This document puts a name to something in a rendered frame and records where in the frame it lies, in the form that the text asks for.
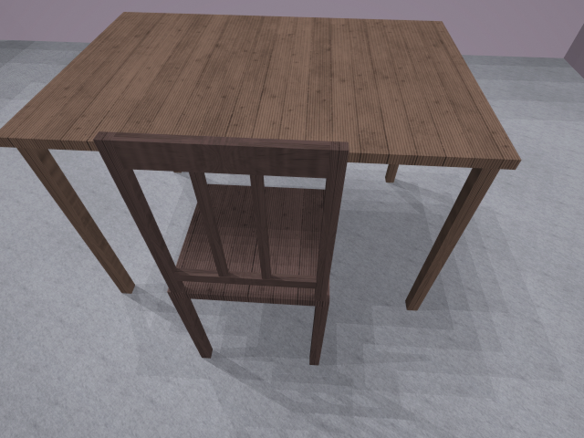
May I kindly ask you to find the chair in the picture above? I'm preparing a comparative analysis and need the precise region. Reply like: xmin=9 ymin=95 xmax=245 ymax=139
xmin=93 ymin=131 xmax=349 ymax=365

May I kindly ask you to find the table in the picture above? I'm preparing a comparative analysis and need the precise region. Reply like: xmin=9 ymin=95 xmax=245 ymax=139
xmin=0 ymin=12 xmax=522 ymax=311

